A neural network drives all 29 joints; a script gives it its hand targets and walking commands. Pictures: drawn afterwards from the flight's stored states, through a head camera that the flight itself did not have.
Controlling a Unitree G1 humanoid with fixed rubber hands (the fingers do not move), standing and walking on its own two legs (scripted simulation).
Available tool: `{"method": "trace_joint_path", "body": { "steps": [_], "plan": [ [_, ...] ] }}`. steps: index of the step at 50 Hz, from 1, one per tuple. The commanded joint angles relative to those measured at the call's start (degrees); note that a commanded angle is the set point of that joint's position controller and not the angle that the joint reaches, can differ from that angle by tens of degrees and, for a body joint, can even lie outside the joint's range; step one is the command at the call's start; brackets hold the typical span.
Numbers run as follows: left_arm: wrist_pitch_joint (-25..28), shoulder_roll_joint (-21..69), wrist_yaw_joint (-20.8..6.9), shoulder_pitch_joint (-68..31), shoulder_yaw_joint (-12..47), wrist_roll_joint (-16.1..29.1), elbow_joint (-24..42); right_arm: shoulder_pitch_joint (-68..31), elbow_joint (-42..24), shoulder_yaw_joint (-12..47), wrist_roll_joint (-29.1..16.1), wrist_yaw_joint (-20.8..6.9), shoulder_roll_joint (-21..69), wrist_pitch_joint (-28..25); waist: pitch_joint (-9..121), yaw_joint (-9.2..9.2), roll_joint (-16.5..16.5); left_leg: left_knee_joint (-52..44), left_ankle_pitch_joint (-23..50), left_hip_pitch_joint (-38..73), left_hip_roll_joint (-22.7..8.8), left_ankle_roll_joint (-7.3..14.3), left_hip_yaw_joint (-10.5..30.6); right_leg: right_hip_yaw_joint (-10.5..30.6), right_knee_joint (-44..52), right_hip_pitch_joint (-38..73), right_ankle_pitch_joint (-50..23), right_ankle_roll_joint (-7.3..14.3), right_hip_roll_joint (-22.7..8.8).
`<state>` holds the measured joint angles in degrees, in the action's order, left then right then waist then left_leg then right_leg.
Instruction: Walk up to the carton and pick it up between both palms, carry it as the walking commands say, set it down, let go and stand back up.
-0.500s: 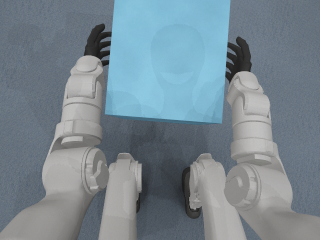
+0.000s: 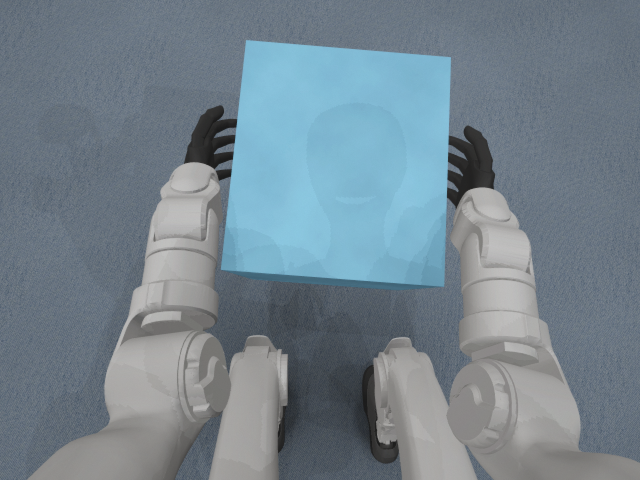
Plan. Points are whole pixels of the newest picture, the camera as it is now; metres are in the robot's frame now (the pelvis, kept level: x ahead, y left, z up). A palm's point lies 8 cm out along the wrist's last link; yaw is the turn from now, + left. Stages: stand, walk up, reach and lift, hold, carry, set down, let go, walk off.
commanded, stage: reach and lift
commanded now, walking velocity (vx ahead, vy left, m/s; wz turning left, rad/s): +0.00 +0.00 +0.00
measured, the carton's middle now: (335, 187) +0.50 +0.01 -0.13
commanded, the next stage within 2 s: none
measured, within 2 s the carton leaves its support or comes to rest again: neither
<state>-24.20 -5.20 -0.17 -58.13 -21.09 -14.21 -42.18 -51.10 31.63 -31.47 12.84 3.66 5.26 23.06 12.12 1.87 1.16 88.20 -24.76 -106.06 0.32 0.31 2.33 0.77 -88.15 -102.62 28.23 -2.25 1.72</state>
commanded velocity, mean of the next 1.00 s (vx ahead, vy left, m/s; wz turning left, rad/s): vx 0.00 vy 0.00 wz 0.00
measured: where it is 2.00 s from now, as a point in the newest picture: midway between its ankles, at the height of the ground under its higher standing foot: (326, 426)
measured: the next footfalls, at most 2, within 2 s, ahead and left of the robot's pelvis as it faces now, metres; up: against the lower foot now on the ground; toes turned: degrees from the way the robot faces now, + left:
none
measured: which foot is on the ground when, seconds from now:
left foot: down 0.00-1.00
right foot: down 0.00-1.00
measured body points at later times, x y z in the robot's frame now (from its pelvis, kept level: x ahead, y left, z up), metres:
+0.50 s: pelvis +0.02 +0.00 +0.07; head +0.22 +0.03 +0.47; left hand +0.47 +0.17 +0.01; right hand +0.45 -0.16 +0.02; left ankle +0.10 +0.12 -0.52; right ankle +0.09 -0.13 -0.52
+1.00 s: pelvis +0.04 +0.00 +0.13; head +0.20 +0.03 +0.55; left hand +0.45 +0.17 +0.08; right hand +0.43 -0.16 +0.09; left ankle +0.10 +0.12 -0.52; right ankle +0.09 -0.13 -0.52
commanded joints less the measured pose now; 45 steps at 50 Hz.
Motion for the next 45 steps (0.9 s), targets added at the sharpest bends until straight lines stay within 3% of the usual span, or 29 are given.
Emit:
{"method": "trace_joint_path", "body": {
  "steps": [1, 25, 45],
  "plan": [
    [2.4, 60.1, -16.5, -31.3, 25.6, 10.9, 0.6, -39.3, 2.7, 33.1, -10.4, -18.3, 53.1, -0.4, 54.1, -0.28, -5.6, -9.4, 13.4, 43.6, 7.8, -0.2, -3.2, -4.8, 10.5, 20.9, -11.3, 1.1, 8.3],
    [2.5, 64.6, -17.5, -19.5, 28.0, 9.8, 2.9, -27.6, 0.4, 36.0, -9.3, -20.5, 55.9, -0.7, 47.1, 0.34, -5.1, -21.8, 16.2, 56.3, 7.5, 0.0, -1.1, -3.5, 22.9, 32.8, -14.7, 1.3, 7.7],
    [2.5, 65.2, -19.7, -11.1, 28.8, 8.1, 4.9, -18.4, -1.7, 37.8, -7.7, -21.7, 57.5, -0.6, 39.5, 0.95, -4.4, -33.5, 19.0, 65.7, 6.9, 0.7, 0.1, -1.4, 34.9, 48.8, -19.8, 1.7, 6.3]
  ]
}}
